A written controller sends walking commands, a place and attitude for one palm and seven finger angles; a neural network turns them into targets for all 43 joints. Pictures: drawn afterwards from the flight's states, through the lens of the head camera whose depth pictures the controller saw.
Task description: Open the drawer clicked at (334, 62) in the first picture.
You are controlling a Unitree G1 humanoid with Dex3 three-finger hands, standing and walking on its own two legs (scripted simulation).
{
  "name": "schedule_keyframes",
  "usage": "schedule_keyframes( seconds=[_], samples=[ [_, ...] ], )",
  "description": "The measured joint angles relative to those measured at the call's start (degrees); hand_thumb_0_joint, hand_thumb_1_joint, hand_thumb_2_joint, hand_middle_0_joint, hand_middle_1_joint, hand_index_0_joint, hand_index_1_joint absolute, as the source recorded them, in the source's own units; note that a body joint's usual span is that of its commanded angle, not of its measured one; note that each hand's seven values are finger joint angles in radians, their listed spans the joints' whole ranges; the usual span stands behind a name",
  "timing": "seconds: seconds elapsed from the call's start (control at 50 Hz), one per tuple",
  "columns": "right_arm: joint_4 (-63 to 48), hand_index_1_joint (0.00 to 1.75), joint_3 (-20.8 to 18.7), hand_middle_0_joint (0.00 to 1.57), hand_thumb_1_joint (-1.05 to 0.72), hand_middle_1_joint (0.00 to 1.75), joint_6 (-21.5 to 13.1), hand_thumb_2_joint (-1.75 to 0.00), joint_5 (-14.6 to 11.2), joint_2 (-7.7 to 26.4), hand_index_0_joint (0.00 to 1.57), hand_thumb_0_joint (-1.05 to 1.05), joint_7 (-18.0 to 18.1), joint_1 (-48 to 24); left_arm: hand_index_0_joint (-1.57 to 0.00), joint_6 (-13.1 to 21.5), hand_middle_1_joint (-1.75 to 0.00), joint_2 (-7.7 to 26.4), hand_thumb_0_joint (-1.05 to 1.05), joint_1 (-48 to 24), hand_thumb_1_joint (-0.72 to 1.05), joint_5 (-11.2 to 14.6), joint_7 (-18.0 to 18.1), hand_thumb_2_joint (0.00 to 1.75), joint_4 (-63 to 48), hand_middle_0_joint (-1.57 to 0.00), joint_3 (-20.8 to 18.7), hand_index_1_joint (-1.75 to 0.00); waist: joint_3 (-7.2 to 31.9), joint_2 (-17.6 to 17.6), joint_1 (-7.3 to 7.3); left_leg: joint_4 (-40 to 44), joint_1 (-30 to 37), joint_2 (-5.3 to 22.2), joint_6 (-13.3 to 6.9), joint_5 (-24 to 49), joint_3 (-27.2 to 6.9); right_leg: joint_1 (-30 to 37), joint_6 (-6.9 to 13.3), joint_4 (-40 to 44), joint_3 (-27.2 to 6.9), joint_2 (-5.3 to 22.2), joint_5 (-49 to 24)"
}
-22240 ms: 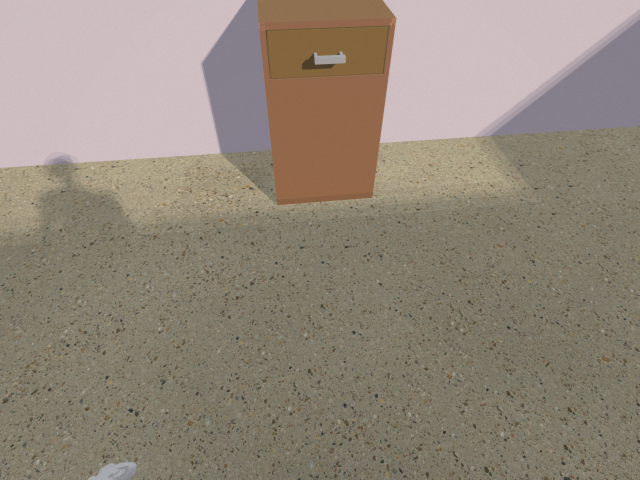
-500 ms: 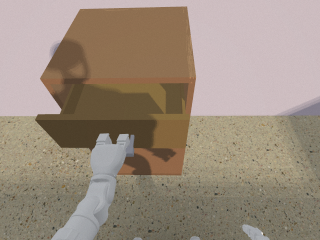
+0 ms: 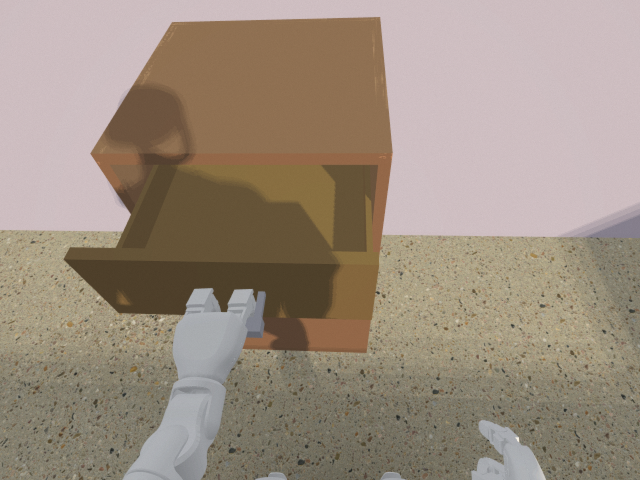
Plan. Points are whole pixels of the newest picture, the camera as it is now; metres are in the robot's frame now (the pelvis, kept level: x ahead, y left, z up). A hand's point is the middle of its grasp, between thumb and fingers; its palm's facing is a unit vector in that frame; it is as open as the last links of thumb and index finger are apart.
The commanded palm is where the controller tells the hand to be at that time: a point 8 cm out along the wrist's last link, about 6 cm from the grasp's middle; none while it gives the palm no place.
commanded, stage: pull the drawer open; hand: left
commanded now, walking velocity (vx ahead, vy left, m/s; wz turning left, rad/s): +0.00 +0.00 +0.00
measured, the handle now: (226, 312) +0.34 +0.16 -0.02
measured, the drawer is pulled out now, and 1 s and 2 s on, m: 0.18 0.30 0.30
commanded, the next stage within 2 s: open the thumb to release the handle in 1.16 s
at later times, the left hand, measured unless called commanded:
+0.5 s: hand (217, 398) +0.23 +0.15 -0.04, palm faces -0.01 -0.12 -0.99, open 5.6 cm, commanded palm +0.19 +0.17 +0.00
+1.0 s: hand (207, 450) +0.17 +0.15 -0.04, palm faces -0.03 -0.15 -0.99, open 5.6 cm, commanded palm +0.13 +0.16 +0.00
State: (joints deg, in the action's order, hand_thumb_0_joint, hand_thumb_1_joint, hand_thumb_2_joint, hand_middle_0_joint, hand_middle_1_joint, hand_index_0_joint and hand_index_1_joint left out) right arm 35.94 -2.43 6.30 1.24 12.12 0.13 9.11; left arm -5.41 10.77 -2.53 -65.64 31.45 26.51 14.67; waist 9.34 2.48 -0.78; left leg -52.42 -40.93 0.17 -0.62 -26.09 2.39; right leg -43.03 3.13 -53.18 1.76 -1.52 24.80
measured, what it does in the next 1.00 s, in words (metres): stands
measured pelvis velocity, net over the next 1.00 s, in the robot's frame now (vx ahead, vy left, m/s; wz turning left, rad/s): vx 0.00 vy -0.01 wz -0.01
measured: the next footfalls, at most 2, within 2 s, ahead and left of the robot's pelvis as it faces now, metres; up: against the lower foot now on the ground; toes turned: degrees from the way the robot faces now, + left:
none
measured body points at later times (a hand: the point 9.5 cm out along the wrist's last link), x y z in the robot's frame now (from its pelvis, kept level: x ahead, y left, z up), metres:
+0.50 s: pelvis +0.00 +0.00 -0.01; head +0.05 -0.03 +0.44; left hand +0.23 +0.16 +0.01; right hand +0.20 -0.22 -0.12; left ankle -0.01 +0.12 -0.69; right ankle +0.01 -0.09 -0.69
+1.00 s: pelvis +0.00 -0.01 -0.02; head +0.05 -0.05 +0.43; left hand +0.17 +0.16 +0.01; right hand +0.21 -0.22 -0.12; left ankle -0.01 +0.12 -0.69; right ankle +0.01 -0.09 -0.69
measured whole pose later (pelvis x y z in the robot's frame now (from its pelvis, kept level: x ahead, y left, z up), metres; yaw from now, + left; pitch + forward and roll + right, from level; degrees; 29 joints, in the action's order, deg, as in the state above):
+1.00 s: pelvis +0.00 -0.01 -0.02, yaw +0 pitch +15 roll +2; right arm 29.2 -0.5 4.7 3.3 12.0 -3.2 6.9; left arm 1.3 13.1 29.2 -67.4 33.1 -0.3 13.2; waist 10.2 1.9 -3.5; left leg -59.3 -44.2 0.6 0.4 -29.6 2.8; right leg -47.3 4.3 -61.3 1.4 -1.9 28.7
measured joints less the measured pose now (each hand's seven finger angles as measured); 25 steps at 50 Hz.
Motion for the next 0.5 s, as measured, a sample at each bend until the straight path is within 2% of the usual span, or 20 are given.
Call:
schedule_keyframes(
  seconds=[0.26, 0.5],
  samples=[
    [-1.6, 0.30, 0.1, 0.20, -0.90, 0.30, 0.0, -0.90, 0.2, 0.2, 0.20, 0.01, -1.0, -0.7, -0.42, 0.4, -1.36, 0.3, 0.04, 9.8, 0.73, 0.0, 0.3, 0.82, -8.9, -0.31, -0.1, -1.35, 0.3, -0.1, -0.14, -0.2, 0.7, 0.2, 0.1, -0.8, 0.7, 0.2, 0.0, -0.7, -0.7, -0.3, 0.7],
    [-3.0, 0.30, 0.6, 0.20, -0.90, 0.30, -0.1, -0.90, 0.8, -0.1, 0.20, 0.01, -1.9, -2.7, -0.42, 1.2, -1.36, 0.4, 0.04, 17.5, 0.72, -1.5, 2.1, 0.84, -15.4, -0.31, 1.2, -1.35, 0.2, 0.0, -1.40, -2.5, -0.1, 0.1, 0.1, -2.0, 0.3, -0.4, 0.1, -2.8, -0.3, -0.2, 1.9]
  ],
)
